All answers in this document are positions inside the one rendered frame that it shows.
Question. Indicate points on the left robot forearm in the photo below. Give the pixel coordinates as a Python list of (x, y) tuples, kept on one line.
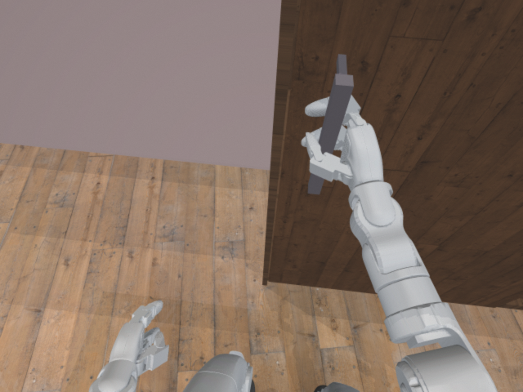
[(117, 376)]

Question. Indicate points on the robot left shin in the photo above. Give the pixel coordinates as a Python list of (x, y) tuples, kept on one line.
[(237, 353)]

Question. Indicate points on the robot right hand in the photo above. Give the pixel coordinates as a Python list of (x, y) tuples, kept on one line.
[(358, 143)]

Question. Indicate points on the left robot thigh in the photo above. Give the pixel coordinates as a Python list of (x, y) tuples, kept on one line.
[(222, 373)]

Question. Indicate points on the right robot upper arm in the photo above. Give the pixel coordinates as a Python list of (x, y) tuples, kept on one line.
[(447, 369)]

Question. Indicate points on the robot left hand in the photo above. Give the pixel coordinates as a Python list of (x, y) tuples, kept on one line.
[(135, 345)]

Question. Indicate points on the right robot forearm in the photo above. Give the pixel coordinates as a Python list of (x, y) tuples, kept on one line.
[(414, 311)]

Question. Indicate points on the handle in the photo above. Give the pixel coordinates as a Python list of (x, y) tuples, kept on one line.
[(338, 101)]

